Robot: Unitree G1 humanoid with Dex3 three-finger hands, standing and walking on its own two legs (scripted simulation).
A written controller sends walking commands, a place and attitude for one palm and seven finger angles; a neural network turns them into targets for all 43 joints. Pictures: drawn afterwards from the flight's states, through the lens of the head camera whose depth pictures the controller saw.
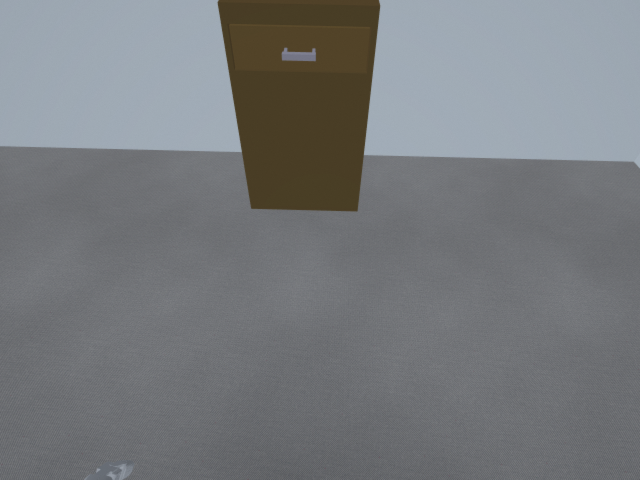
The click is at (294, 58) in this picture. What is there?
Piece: drawer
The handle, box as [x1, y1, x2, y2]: [282, 48, 315, 60]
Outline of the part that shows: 282,52 282,59 284,60 315,60 314,48 312,48 311,52 287,52 287,49 284,48 284,51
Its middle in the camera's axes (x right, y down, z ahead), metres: -0.07 -0.61 +1.27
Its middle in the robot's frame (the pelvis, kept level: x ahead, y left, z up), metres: +1.35 +0.14 -0.04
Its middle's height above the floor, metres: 0.73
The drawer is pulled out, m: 0.00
